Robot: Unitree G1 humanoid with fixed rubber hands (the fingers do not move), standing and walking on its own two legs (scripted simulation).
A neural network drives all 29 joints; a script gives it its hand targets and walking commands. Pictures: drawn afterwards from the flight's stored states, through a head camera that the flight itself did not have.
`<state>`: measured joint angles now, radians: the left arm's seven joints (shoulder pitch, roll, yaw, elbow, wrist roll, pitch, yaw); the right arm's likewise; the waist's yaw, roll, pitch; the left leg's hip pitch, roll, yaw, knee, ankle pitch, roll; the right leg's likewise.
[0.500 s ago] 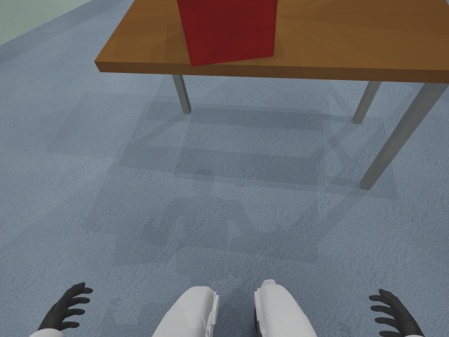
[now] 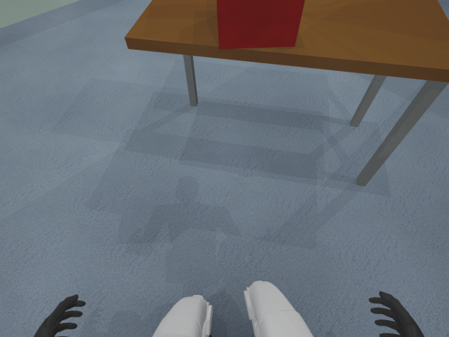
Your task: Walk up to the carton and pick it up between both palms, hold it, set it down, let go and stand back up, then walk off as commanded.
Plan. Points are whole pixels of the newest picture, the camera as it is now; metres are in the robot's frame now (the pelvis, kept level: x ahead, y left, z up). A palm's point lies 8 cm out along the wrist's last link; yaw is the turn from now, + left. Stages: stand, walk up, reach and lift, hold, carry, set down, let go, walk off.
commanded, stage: walk off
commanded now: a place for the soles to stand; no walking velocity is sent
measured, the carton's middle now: out of the picture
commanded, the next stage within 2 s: stand in 1.96 s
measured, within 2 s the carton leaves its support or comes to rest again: neither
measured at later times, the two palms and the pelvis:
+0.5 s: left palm out of the picture +0.09 +0.33 -0.06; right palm out of the picture +0.09 -0.29 -0.09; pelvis -0.03 +0.01 +0.01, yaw -1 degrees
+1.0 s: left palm (38, 333) +0.13 +0.32 -0.05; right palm out of the picture +0.09 -0.30 -0.08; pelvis -0.01 +0.01 +0.01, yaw -3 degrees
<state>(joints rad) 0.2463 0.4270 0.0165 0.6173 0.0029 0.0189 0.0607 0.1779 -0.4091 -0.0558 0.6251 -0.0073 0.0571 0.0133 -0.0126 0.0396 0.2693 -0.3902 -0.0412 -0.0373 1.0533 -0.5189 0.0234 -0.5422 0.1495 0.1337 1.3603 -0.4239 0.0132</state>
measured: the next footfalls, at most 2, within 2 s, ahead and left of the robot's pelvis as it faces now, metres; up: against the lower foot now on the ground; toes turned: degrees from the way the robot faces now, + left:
right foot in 0.12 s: +0.09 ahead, -0.12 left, +0.00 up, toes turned +5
left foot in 0.52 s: +0.03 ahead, +0.11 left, +0.00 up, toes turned -1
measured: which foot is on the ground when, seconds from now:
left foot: down 0.00-0.14, up 0.16-0.50, down 0.52-1.00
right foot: up 0.00-0.10, down 0.12-0.52, up 0.54-0.88, down 0.90-1.00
